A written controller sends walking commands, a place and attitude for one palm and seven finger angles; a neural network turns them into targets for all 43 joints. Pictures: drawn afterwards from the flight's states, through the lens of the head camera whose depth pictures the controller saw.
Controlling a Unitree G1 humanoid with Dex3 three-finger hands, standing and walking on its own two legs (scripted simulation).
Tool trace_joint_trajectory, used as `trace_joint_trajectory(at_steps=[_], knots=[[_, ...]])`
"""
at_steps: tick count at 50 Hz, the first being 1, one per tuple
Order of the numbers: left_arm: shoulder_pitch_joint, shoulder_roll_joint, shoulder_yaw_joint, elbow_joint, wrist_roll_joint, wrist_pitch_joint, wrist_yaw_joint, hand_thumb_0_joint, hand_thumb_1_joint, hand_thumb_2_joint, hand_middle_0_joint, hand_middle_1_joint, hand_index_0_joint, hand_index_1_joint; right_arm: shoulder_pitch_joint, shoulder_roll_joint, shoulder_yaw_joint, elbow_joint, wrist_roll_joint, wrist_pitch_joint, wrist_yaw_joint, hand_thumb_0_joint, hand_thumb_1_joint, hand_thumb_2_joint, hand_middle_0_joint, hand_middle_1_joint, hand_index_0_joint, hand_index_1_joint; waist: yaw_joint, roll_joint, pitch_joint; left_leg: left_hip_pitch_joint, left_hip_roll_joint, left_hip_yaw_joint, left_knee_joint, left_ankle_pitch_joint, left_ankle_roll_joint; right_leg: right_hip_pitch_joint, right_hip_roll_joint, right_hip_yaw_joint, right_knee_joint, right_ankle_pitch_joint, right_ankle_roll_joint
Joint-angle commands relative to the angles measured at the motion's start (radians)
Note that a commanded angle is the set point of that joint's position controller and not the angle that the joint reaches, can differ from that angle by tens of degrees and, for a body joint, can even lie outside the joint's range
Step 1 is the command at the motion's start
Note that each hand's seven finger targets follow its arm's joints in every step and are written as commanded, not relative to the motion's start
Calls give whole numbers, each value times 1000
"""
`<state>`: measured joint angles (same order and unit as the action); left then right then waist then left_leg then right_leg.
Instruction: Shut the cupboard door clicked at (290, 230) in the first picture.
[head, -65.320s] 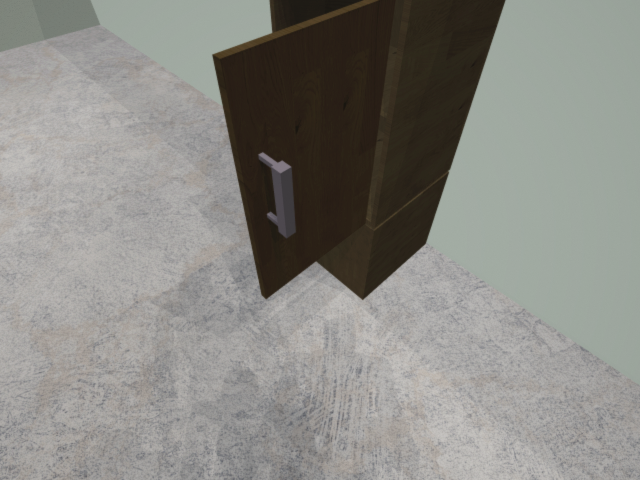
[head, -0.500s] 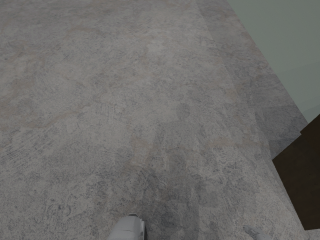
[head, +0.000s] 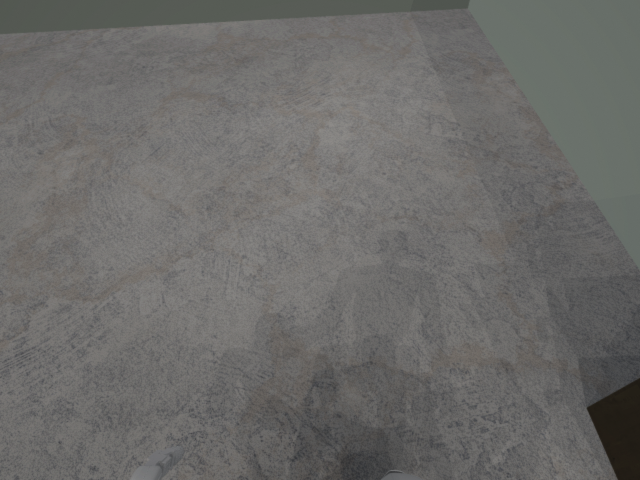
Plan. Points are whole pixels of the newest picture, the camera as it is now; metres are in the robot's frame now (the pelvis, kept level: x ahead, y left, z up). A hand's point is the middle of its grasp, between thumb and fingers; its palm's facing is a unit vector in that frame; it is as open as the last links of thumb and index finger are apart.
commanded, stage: turn to face it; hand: left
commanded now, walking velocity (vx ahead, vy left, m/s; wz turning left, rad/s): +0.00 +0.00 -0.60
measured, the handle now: out of the picture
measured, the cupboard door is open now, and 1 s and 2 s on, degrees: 8 8 8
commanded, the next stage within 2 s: none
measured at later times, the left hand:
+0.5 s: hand (183, 463) +0.17 +0.22 -0.16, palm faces -0.17 -0.96 -0.20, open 7.4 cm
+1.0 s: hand (260, 387) +0.27 +0.12 -0.14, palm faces -0.53 -0.80 -0.26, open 7.4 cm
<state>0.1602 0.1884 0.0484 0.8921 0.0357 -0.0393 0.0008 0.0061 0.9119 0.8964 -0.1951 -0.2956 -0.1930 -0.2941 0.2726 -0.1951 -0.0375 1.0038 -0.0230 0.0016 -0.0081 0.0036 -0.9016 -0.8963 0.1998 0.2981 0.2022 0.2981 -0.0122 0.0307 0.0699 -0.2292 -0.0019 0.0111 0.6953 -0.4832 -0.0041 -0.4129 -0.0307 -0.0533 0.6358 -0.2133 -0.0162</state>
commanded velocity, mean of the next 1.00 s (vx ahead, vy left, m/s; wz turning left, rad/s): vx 0.00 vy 0.00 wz -0.60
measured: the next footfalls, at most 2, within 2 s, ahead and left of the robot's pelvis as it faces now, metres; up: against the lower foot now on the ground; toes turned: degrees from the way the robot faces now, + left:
left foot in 0.38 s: +0.14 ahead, +0.13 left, +0.00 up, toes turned -11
right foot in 0.76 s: +0.05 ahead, -0.12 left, +0.00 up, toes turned -31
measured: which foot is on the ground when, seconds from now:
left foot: up 0.00-0.36, down 0.38-0.76, up 0.78-1.00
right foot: down 0.00-0.38, up 0.40-0.74, down 0.76-1.00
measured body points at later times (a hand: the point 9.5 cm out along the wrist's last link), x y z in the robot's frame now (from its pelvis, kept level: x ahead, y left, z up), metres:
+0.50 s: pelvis +0.06 +0.03 +0.02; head +0.11 +0.05 +0.46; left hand +0.18 +0.27 -0.14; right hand +0.11 -0.22 -0.11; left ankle +0.10 +0.14 -0.72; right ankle +0.03 -0.09 -0.66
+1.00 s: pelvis +0.08 +0.00 +0.01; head +0.11 -0.04 +0.46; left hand +0.30 +0.16 -0.12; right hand -0.02 -0.26 -0.13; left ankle +0.14 +0.13 -0.67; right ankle +0.02 -0.10 -0.72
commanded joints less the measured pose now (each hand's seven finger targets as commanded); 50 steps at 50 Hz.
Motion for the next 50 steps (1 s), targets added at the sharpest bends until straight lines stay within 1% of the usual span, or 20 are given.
trace_joint_trajectory(at_steps=[1, 3, 6, 14, 17, 18, 19, 20, 23, 25, 29, 33, 36, 37, 38, 39, 40, 41, 44, 50], knots=[[144, 166, 38, 24, -11, 5, 23, 0, 900, 900, -200, -300, -200, -300, 33, -73, -17, -65, 9, -10, -18, 0, -900, -900, 200, 300, 200, 300, 35, -297, -76, -241, 44, -20, 287, -100, -1, 295, -306, 467, -353, 348, -214], [129, 150, 45, 23, -10, 13, 27, 0, 900, 900, -200, -300, -200, -300, 10, -53, -9, -54, 14, -8, -19, 0, -900, -900, 200, 300, 200, 300, 29, -158, -146, -236, 41, -2, 296, -32, -19, 357, -253, 359, -286, 576, -204], [135, 138, 58, 30, -9, 20, 31, 0, 900, 900, -200, -300, -200, -300, -14, -28, -10, -64, 11, 8, -21, 0, -900, -900, 200, 300, 200, 300, 28, -120, -172, -237, 33, 11, 270, 32, -40, 367, -211, 306, -268, 675, -178], [88, 172, 80, 2, -4, 50, 24, 0, 900, 900, -200, -300, -200, -300, -71, -53, -24, -133, 19, 15, -25, 0, -900, -900, 200, 300, 200, 300, 24, -171, -145, -159, 24, -14, 43, 71, -38, 260, -167, 392, -274, 370, -166], [41, 163, 78, -23, -17, 63, 15, 0, 900, 900, -200, -300, -200, -300, 4, -84, -27, -121, 19, 0, -35, 0, -900, -900, 200, 300, 200, 300, -24, -146, -141, 101, 28, -12, -233, 241, -29, 60, -95, 383, -219, 182, -88], [37, 123, 70, -41, -23, 67, 10, 0, 900, 900, -200, -300, -200, -300, 28, -145, -35, -122, 11, -10, -40, 0, -900, -900, 200, 300, 200, 300, -36, 5, -135, 195, 159, -139, -355, 218, 11, -71, 4, 310, -128, -6, -43], [54, 79, 60, -58, -27, 67, -3, 0, 900, 900, -200, -300, -200, -300, 23, -232, -52, -144, 1, -9, -41, 0, -900, -900, 200, 300, 200, 300, -28, 272, -114, 199, 388, -362, -442, 259, 107, -171, 118, 150, 75, -284, 14], [30, 111, 65, -77, -18, 66, -10, 0, 900, 900, -200, -300, -200, -300, 8, -244, -50, -165, -7, -3, -40, 0, -900, -900, 200, 300, 200, 300, -34, 207, -76, 86, 487, -413, -472, 252, 197, -160, 81, 95, 266, -375, 34], [52, 121, 79, -41, -10, 83, -30, 0, 900, 900, -200, -300, -200, -300, -95, -187, -30, -187, -10, -7, -47, 0, -900, -900, 200, 300, 200, 300, 29, 116, -57, 72, 353, -166, -396, 544, 162, -161, 28, 88, 492, -259, 60], [48, 111, 70, -44, -14, 89, -37, 0, 900, 900, -200, -300, -200, -300, -92, -176, -27, -191, -9, -8, -46, 0, -900, -900, 200, 300, 200, 300, 24, 131, -82, 120, 321, -65, -356, 658, 151, -150, 15, 56, 460, -233, 73], [-24, 98, 56, -79, -13, 90, -42, 0, 900, 900, -200, -300, -200, -300, -21, -194, -41, -162, -8, -4, -40, 0, -900, -900, 200, 300, 200, 300, -15, 143, -81, 167, 334, 7, -321, 705, 146, -98, 6, 0, 278, -213, 72], [-44, 101, 49, -92, -12, 87, -44, 0, 900, 900, -200, -300, -200, -300, -18, -224, -53, -155, -9, 3, -29, 0, -900, -900, 200, 300, 200, 300, -25, 192, -82, 137, 353, 50, -280, 699, 129, -1, 25, -40, 142, -202, 49], [26, 128, 53, -80, -12, 76, -41, 0, 900, 900, -200, -300, -200, -300, -50, -238, -60, -163, -3, 7, -22, 0, -900, -900, 200, 300, 200, 300, 24, 156, -110, 76, 332, 100, -149, 643, 66, 175, 38, -56, -88, -34, 24], [97, 170, 62, -61, -9, 67, -36, 0, 900, 900, -200, -300, -200, -300, -58, -227, -60, -174, 4, 8, -17, 0, -900, -900, 200, 300, 200, 300, 62, 63, -151, -6, 287, 138, -9, 542, 18, 323, -6, 1, -210, 109, -1], [157, 292, 83, -46, 1, 52, -21, 0, 900, 900, -200, -300, -200, -300, -66, -145, -42, -209, 14, 10, -10, 0, -900, -900, 200, 300, 200, 300, 89, -262, -180, -278, 143, 213, 239, 56, -51, 513, -268, 348, -285, 405, -98], [193, 332, 87, -36, -15, 55, -6, 0, 900, 900, -200, -300, -200, -300, -108, -148, -34, -243, 10, 24, -15, 0, -900, -900, 200, 300, 200, 300, 108, -285, -165, -357, 88, 85, 413, -172, -64, 435, -389, 453, -267, 628, -199], [171, 304, 91, -45, -12, 59, 9, 0, 900, 900, -200, -300, -200, -300, -137, -140, -33, -237, 10, 29, -26, 0, -900, -900, 200, 300, 200, 300, 97, -267, -156, -412, 102, -9, 491, -133, -57, 426, -336, 449, -261, 559, -222], [108, 279, 84, -58, -13, 62, 15, 0, 900, 900, -200, -300, -200, -300, -140, -152, -33, -230, 12, 25, -28, 0, -900, -900, 200, 300, 200, 300, 74, -266, -131, -443, 116, -30, 518, -77, -62, 411, -309, 425, -257, 481, -223], [-8, 231, 66, -97, -10, 64, 16, 0, 900, 900, -200, -300, -200, -300, -85, -145, -32, -191, 8, 29, -15, 0, -900, -900, 200, 300, 200, 300, 13, -174, -141, -308, 117, -6, 425, 53, -77, 283, -212, 282, -246, 368, -167], [9, 250, 75, -96, -4, 67, 5, 0, 900, 900, -200, -300, -200, -300, -80, -128, -31, -202, 12, 24, -12, 0, -900, -900, 200, 300, 200, 300, 22, -189, -114, -229, 64, 19, 167, 56, -73, 229, -181, 358, -261, 249, -169]])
